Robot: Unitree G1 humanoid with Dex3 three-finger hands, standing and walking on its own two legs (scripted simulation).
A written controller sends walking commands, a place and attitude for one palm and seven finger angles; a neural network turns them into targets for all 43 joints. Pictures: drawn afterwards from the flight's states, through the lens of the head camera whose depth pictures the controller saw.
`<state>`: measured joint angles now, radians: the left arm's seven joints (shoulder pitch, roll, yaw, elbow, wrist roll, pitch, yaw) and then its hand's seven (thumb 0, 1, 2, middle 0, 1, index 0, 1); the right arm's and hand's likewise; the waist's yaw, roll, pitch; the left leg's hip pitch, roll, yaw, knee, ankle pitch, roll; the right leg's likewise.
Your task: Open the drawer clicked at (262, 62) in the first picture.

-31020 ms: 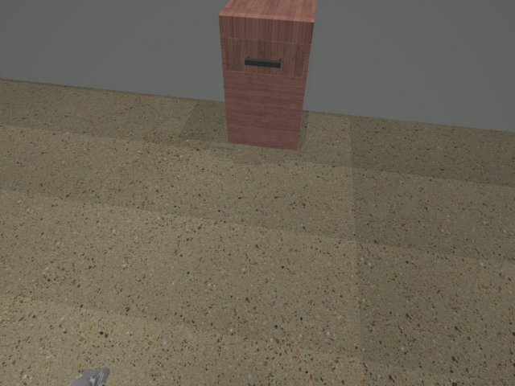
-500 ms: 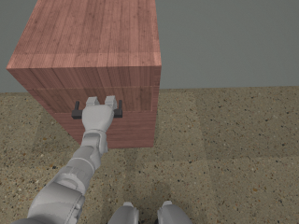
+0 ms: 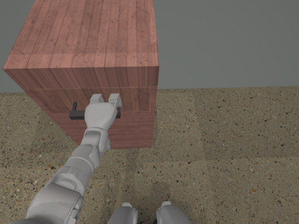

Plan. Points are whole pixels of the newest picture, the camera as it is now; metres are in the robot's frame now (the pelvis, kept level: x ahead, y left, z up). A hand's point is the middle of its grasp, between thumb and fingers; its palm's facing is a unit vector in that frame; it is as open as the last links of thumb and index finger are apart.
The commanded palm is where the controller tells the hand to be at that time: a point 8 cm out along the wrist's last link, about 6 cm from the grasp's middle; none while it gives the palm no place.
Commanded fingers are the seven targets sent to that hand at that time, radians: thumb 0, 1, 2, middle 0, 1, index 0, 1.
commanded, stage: lower the fingers behind the handle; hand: left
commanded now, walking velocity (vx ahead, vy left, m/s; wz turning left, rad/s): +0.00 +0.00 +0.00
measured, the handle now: (96, 109) +0.50 +0.18 -0.12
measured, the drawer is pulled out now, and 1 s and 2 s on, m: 0.00 0.00 0.00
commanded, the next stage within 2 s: lift the fingers back up to retry in 1.64 s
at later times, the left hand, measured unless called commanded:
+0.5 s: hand (101, 125) +0.42 +0.15 -0.08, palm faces -0.03 -0.08 -1.00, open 13.8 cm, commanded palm +0.40 +0.15 -0.04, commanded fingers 0.00 -0.50 0.30 -0.30 -1.20 -0.30 -1.20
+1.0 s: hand (99, 126) +0.42 +0.16 -0.10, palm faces -0.02 -0.02 -1.00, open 13.8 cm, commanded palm +0.40 +0.16 -0.07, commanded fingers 0.00 -0.50 0.30 -0.30 -1.20 -0.30 -1.20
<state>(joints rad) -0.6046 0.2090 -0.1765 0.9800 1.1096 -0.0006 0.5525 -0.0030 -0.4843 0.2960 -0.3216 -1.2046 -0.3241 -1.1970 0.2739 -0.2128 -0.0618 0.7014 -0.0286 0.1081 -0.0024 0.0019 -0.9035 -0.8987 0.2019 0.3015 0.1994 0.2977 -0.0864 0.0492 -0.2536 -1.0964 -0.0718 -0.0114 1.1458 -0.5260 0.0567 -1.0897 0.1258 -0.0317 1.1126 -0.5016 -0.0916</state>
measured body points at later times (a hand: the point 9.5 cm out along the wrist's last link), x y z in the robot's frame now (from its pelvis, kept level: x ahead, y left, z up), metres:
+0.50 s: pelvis -0.01 +0.00 -0.02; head +0.12 +0.00 +0.41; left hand +0.42 +0.15 -0.03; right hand +0.06 -0.26 -0.16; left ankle -0.01 +0.08 -0.64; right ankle +0.00 -0.07 -0.64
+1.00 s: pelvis -0.03 +0.00 -0.04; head +0.11 +0.00 +0.39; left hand +0.42 +0.15 -0.04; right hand +0.02 -0.25 -0.18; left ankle -0.01 +0.08 -0.64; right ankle +0.00 -0.07 -0.64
